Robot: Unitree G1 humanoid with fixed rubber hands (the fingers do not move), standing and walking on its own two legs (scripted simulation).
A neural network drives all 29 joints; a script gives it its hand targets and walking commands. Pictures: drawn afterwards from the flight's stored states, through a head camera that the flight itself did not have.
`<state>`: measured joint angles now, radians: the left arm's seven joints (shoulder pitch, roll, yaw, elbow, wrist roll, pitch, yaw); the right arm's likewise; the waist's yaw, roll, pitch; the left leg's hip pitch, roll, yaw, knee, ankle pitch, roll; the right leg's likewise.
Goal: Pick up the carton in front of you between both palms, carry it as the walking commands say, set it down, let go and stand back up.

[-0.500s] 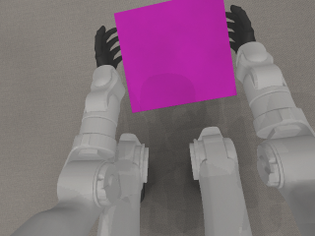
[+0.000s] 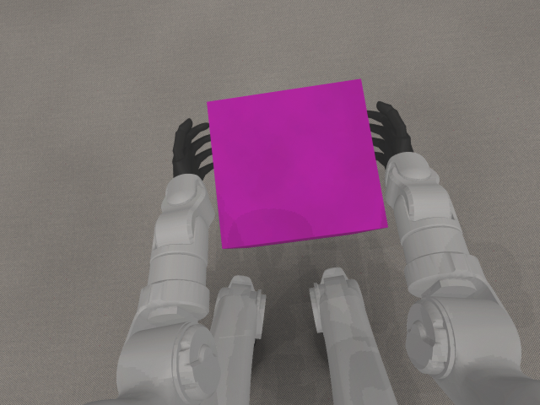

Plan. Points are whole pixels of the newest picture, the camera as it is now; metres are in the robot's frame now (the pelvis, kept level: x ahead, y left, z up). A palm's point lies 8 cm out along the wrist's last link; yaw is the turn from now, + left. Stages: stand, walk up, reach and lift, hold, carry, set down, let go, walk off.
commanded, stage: reach and lift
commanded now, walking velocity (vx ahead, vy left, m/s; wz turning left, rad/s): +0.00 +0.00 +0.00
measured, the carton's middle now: (292, 180) +0.45 -0.03 -0.15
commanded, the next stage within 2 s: none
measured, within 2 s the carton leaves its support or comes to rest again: neither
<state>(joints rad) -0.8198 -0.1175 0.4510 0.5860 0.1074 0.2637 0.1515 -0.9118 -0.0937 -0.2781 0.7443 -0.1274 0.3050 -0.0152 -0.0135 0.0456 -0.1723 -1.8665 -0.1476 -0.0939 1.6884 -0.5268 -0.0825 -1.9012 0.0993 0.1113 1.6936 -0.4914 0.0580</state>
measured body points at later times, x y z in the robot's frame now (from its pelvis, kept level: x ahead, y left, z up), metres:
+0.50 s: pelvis +0.05 +0.00 +0.14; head +0.18 -0.02 +0.58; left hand +0.43 +0.13 +0.10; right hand +0.43 -0.17 +0.08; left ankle +0.10 +0.13 -0.48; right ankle +0.10 -0.13 -0.48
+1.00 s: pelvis +0.10 +0.01 +0.25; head +0.09 +0.00 +0.70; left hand +0.41 +0.14 +0.25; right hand +0.39 -0.16 +0.24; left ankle +0.10 +0.13 -0.48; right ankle +0.10 -0.13 -0.48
